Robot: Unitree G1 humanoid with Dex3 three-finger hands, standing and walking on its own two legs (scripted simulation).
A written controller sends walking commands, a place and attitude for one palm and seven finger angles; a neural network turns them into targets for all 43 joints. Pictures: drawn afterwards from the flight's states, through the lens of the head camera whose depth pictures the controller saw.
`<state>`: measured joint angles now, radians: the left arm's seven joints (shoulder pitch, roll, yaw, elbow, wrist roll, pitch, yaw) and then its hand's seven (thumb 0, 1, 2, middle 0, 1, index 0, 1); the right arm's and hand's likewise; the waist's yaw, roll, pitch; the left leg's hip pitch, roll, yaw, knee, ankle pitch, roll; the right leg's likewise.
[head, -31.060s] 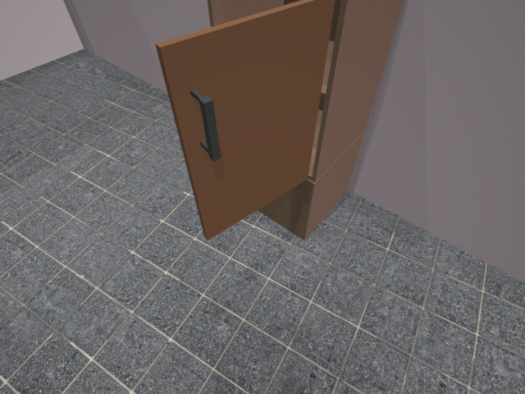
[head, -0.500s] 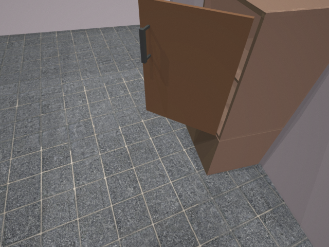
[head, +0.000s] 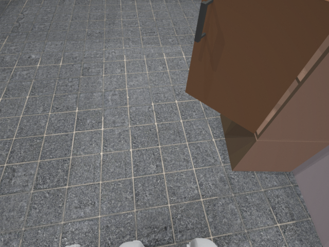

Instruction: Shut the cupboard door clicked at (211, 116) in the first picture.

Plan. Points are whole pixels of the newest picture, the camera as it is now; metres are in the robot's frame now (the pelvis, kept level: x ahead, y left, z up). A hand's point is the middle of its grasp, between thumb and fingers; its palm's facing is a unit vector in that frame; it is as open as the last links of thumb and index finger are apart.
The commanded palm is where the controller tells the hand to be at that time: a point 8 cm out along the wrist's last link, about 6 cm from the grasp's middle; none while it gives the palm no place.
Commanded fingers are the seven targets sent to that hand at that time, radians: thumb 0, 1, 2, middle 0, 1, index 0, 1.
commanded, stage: walk to a spot facing it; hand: left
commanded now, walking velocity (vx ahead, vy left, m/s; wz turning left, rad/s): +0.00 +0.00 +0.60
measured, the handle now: (203, 21) +0.86 -0.13 +0.09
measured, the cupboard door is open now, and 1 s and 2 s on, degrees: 50 50 50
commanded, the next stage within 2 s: turn to face it in 1.92 s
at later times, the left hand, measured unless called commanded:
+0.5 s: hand out of the picture -0.01 +0.17 -0.15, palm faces +0.32 -0.91 -0.28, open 7.4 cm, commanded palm none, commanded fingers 0.00 0.90 0.90 -0.20 -0.30 -0.20 -0.30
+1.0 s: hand out of the picture -0.02 +0.17 -0.15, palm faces +0.60 -0.74 -0.30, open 7.4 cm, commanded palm none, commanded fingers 0.00 0.90 0.90 -0.20 -0.30 -0.20 -0.30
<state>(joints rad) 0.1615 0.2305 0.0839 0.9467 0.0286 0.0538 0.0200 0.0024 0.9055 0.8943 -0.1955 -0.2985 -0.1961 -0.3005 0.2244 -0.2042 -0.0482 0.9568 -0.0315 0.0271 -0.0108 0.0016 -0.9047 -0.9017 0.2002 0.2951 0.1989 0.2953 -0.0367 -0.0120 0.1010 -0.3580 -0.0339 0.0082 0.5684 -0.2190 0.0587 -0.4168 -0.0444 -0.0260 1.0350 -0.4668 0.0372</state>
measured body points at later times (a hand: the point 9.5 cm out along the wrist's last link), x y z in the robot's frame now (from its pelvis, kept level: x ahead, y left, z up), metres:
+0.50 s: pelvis +0.00 -0.05 +0.01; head +0.07 -0.04 +0.45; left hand -0.03 +0.21 -0.13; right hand +0.17 -0.27 -0.14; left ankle -0.05 +0.08 -0.69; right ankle +0.00 -0.17 -0.73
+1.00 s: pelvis +0.02 -0.06 +0.00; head +0.08 -0.04 +0.44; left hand -0.05 +0.21 -0.12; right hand +0.25 -0.21 -0.15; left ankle -0.08 +0.04 -0.66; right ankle +0.10 -0.15 -0.73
